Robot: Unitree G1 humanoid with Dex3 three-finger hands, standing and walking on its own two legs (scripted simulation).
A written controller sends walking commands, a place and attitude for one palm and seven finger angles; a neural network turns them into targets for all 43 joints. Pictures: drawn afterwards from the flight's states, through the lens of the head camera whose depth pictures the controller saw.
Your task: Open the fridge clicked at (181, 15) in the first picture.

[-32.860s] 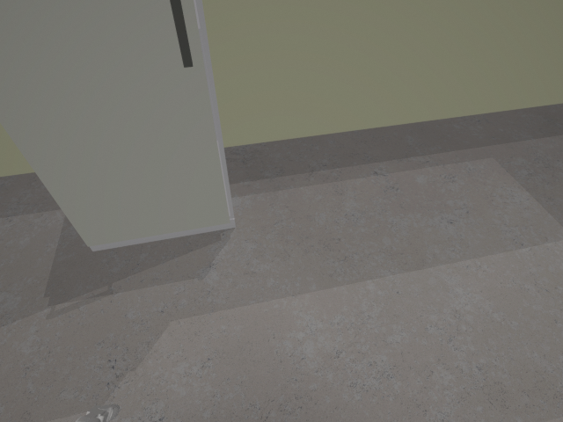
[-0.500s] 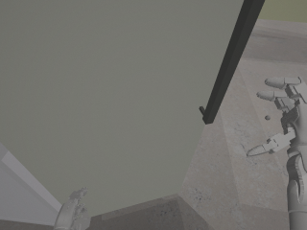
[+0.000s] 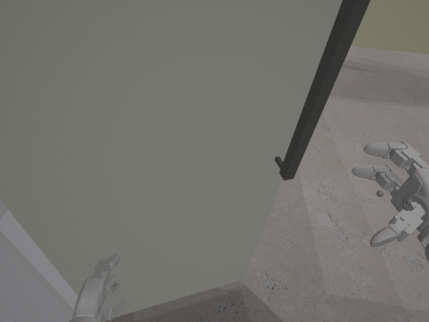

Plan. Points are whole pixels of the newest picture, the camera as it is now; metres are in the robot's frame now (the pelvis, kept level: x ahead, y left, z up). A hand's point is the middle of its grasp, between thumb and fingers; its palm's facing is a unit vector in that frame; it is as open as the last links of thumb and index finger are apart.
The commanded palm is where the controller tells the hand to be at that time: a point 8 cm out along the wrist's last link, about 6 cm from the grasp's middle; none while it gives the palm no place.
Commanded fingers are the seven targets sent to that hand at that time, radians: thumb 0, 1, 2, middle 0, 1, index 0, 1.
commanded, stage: draw the hand back to the body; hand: right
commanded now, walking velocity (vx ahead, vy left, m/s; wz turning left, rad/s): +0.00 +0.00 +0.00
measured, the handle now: (308, 97) +0.44 -0.15 +0.25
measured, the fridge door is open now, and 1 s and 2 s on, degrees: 69 69 69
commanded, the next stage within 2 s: step back with the hand held close in 1.38 s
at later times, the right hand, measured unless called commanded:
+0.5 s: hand (414, 224) +0.22 -0.27 +0.18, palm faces +0.39 +0.88 -0.27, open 13.6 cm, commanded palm +0.18 -0.30 +0.19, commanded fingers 0.00 -0.03 -0.48 0.23 0.81 0.23 0.81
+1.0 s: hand (426, 246) +0.20 -0.28 +0.16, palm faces +0.45 +0.80 -0.40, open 8.8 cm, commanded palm +0.15 -0.31 +0.18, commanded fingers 0.00 -0.90 -0.90 0.20 0.30 0.20 0.30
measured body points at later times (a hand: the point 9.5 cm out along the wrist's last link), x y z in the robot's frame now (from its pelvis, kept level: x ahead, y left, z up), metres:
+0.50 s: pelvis -0.01 -0.01 +0.00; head -0.03 -0.01 +0.45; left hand +0.19 +0.19 -0.07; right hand +0.20 -0.31 +0.20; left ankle +0.01 +0.11 -0.73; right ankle -0.01 -0.12 -0.73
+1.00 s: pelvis +0.01 -0.01 +0.01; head -0.01 +0.00 +0.46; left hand +0.20 +0.21 -0.07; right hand +0.17 -0.32 +0.19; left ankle +0.01 +0.11 -0.73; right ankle -0.01 -0.12 -0.73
